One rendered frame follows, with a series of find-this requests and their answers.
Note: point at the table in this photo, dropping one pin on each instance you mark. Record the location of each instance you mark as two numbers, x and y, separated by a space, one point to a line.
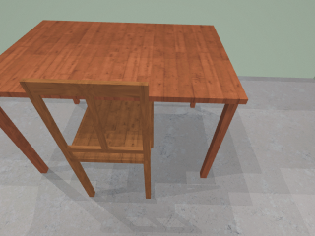
181 63

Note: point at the chair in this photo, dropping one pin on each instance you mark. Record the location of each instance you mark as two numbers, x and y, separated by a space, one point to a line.
111 131

